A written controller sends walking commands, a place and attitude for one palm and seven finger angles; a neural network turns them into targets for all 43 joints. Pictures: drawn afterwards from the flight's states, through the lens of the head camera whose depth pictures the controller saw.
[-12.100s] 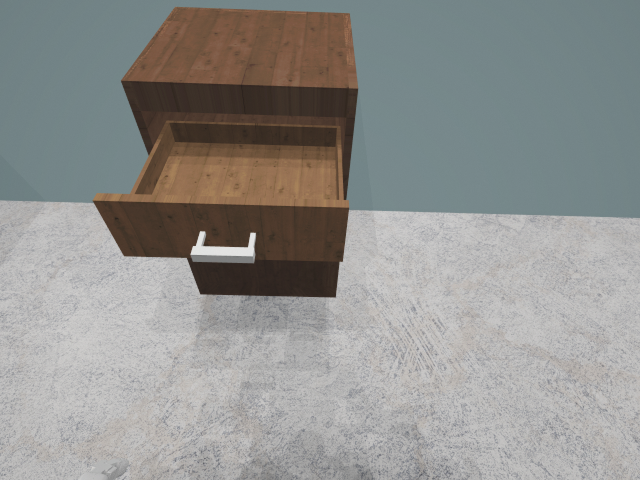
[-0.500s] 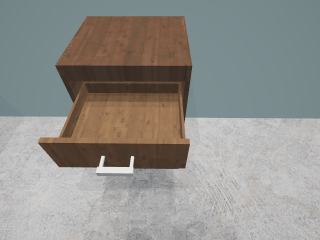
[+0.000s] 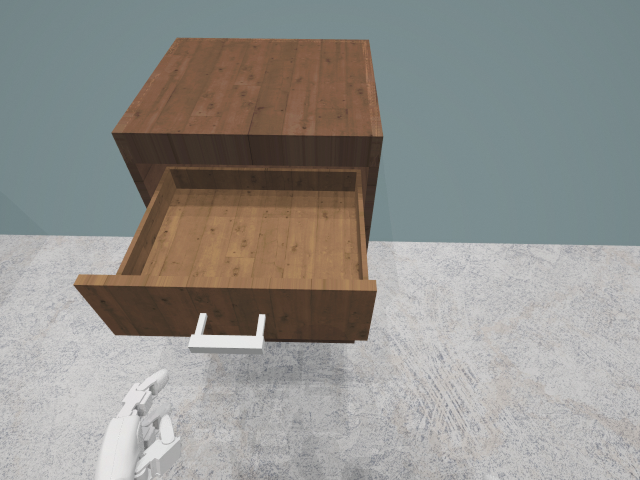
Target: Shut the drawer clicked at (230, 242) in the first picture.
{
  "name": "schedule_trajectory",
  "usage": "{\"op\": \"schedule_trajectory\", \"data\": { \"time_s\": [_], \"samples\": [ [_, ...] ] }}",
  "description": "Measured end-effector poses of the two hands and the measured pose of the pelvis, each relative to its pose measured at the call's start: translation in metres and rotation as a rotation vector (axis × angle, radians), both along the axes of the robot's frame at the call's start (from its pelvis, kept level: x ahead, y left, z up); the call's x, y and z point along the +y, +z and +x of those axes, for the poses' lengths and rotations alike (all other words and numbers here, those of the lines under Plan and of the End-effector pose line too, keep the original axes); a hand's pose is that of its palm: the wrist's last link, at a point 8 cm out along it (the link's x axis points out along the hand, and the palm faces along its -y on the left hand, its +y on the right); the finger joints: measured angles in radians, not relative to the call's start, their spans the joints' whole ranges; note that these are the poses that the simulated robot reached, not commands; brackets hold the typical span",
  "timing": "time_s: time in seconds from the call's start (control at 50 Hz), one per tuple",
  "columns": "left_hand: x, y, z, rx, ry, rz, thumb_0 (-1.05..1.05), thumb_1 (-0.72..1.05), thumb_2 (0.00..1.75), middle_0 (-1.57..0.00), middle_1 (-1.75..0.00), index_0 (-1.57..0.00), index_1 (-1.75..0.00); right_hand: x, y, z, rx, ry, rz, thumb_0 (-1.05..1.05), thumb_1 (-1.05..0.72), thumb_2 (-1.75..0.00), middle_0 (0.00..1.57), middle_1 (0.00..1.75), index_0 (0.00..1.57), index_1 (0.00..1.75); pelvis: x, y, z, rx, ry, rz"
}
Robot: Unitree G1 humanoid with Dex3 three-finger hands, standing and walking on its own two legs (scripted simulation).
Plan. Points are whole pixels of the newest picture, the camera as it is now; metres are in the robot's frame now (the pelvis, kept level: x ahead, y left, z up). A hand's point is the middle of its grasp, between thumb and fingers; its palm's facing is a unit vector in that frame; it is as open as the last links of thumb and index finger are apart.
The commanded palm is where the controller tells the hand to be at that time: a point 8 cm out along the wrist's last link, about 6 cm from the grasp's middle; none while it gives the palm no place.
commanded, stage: raise the hand and make a fist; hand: left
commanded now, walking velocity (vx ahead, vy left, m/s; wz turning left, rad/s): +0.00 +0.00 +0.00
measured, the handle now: (229, 332) +0.35 +0.16 -0.09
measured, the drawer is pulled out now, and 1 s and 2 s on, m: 0.29 0.29 0.29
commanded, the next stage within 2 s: bring the fist close to the handle in 1.74 s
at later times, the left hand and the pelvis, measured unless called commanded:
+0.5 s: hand (213, 451) +0.17 +0.13 -0.02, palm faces -0.04 -1.00 -0.06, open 4.7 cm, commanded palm +0.13 +0.21 -0.03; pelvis -0.05 -0.04 -0.09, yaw +2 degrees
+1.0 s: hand (202, 451) +0.16 +0.14 -0.01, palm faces -0.01 -1.00 +0.01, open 3.1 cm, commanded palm +0.13 +0.20 +0.00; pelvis -0.02 +0.00 -0.07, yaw +0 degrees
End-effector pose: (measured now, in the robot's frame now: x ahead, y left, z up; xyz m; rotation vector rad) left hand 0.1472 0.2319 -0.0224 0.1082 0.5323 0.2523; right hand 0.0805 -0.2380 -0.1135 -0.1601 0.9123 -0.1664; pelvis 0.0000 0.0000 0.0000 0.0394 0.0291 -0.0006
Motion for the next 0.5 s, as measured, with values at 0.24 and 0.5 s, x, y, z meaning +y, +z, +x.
{"op": "schedule_trajectory", "data": {
  "time_s": [0.24, 0.5],
  "samples": [
    [-0.038, -0.028, -0.034, -0.431, -0.217, -0.127, 0.01, 0.90, 0.90, -0.44, -0.55, -0.43, -0.55, -0.039, 0.007, 0.085, -0.385, 0.128, -0.093, 0.01, -0.90, -0.90, 0.20, 0.30, 0.20, 0.30, -0.028, -0.070, -0.043, 0.181, -0.004, -0.023],
    [-0.044, 0.009, -0.001, -0.591, -0.315, -0.050, 0.02, 0.90, 0.90, -0.69, -0.83, -0.69, -0.83, -0.007, -0.041, 0.067, -0.322, 0.152, 0.027, 0.01, -0.90, -0.90, 0.20, 0.30, 0.21, 0.30, -0.042, -0.087, -0.050, 0.194, 0.035, -0.064]
  ]
}}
